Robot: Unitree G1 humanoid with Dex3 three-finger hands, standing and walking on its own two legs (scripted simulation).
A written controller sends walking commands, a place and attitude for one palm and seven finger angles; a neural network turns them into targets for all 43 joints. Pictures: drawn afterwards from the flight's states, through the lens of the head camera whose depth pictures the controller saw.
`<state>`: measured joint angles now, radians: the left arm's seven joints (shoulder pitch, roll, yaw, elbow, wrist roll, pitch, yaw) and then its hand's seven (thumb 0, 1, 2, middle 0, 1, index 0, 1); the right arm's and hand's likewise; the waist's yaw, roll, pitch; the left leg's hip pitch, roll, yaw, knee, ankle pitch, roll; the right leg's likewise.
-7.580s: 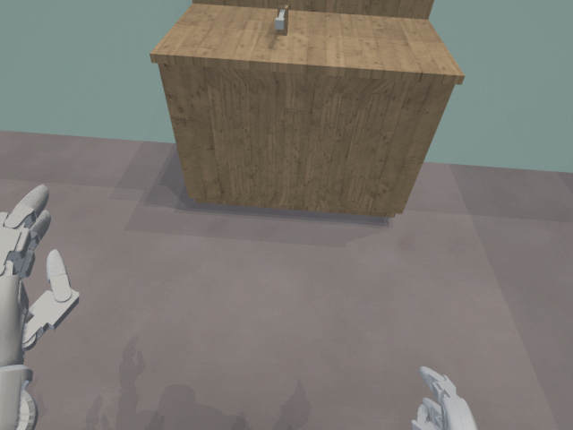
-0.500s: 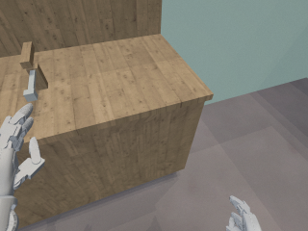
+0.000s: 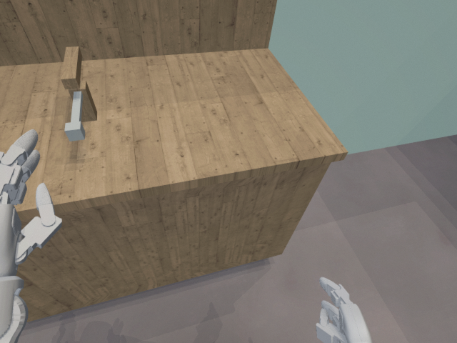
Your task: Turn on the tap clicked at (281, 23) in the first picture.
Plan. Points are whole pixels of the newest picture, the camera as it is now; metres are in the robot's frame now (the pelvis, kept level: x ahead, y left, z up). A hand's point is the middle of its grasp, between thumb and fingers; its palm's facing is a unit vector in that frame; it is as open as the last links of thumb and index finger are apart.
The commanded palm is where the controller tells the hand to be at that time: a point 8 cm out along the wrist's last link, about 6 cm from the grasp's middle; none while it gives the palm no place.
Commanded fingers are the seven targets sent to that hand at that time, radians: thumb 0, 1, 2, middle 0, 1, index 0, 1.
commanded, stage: come to a stop and stand still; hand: left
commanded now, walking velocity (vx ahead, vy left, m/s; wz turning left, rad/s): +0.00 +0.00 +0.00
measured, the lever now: (75, 131) +0.45 +0.37 +0.08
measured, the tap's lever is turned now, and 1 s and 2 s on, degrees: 0 0 0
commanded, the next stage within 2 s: look again from close up in 0.36 s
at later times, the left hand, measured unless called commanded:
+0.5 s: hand (74, 205) +0.24 +0.25 +0.15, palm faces +0.39 -0.85 -0.36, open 7.4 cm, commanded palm +0.18 +0.27 +0.17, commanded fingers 0.00 0.90 0.90 -0.20 -0.30 -0.20 -0.30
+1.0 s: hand (66, 184) +0.26 +0.25 +0.18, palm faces +0.40 -0.86 -0.30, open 7.4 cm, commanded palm +0.18 +0.27 +0.17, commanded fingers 0.00 0.90 0.90 -0.20 -0.30 -0.20 -0.30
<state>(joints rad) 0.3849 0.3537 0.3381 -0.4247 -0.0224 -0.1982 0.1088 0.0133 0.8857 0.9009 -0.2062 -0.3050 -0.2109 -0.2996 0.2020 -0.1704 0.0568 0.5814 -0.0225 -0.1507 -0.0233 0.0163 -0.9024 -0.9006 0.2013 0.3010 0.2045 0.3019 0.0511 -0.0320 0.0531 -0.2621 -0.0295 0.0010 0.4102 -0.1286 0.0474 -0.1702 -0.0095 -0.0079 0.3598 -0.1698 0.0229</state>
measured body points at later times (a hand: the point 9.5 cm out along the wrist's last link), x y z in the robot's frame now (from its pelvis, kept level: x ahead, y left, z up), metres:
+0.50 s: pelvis +0.03 -0.01 +0.00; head +0.05 +0.01 +0.45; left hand +0.21 +0.29 +0.17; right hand +0.21 -0.23 -0.07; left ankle +0.06 +0.08 -0.74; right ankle +0.02 -0.14 -0.74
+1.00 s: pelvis +0.02 -0.02 +0.00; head +0.00 -0.02 +0.45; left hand +0.23 +0.30 +0.19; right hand +0.20 -0.23 -0.08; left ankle +0.06 +0.08 -0.74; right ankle +0.02 -0.14 -0.74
